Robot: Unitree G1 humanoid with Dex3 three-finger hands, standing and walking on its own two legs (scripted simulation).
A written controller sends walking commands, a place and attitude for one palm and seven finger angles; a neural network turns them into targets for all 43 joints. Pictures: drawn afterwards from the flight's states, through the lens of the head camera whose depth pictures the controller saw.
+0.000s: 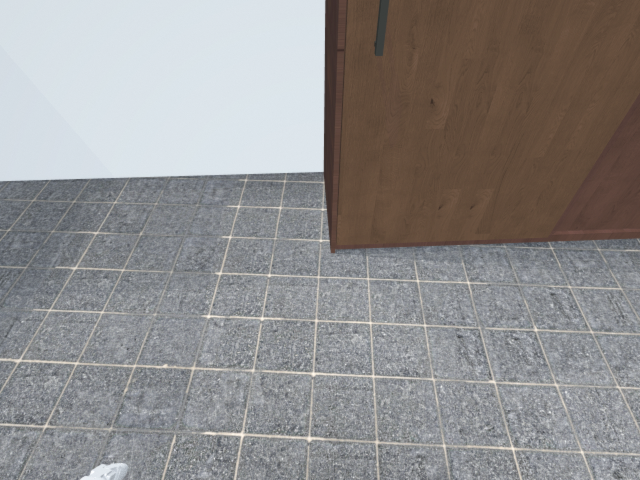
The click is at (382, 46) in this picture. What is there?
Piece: wardrobe's sliding door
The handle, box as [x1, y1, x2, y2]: [374, 0, 388, 55]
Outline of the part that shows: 388,0 380,0 377,33 376,40 374,43 375,55 382,55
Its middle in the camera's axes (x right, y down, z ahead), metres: +0.15 -0.54 +0.96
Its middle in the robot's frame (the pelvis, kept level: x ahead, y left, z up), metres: +1.10 -0.09 +0.14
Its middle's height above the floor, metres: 0.91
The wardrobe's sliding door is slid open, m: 0.00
